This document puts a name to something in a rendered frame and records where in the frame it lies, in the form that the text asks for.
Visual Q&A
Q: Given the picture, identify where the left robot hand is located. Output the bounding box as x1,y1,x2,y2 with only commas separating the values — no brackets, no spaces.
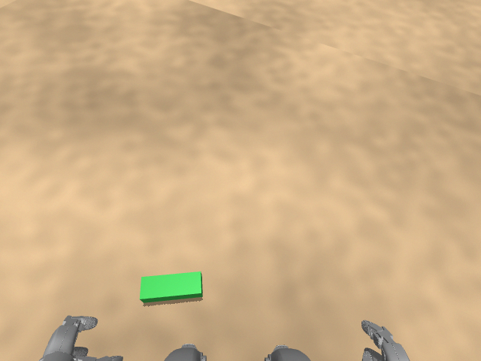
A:
43,315,123,361

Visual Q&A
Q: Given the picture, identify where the right robot hand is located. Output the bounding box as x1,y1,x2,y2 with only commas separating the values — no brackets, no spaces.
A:
362,320,410,361

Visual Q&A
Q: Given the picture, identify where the carton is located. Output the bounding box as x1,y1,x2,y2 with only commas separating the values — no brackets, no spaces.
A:
140,272,203,303

